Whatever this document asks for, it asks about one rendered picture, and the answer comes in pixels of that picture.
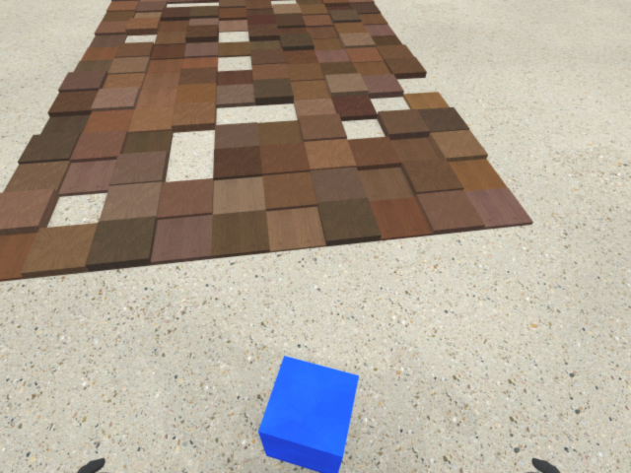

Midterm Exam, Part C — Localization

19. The carton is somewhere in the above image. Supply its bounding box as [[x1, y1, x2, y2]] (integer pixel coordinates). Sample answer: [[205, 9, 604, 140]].
[[258, 356, 359, 473]]

